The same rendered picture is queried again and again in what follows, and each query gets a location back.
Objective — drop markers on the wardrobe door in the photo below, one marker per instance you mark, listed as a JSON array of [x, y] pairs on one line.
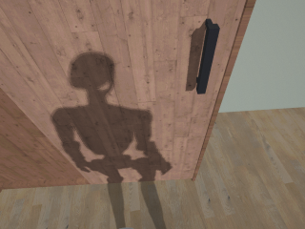
[[26, 154], [112, 83]]

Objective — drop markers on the handle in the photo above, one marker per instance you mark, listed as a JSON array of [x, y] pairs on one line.
[[207, 57]]

